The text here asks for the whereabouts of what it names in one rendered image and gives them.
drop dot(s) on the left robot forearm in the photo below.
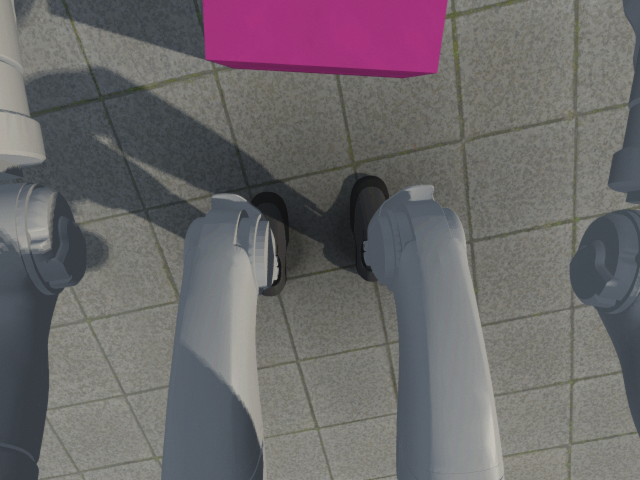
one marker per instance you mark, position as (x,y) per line
(21,142)

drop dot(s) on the robot right upper arm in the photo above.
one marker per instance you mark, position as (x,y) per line
(605,274)

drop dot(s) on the robot left thigh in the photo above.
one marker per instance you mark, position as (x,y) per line
(214,427)

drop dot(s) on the robot right foot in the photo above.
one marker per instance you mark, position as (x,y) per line
(367,195)

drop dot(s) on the carton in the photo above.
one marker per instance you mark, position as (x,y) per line
(379,38)

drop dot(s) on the robot left upper arm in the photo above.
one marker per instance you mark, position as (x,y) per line
(42,251)

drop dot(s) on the right robot forearm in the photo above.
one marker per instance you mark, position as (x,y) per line
(625,168)

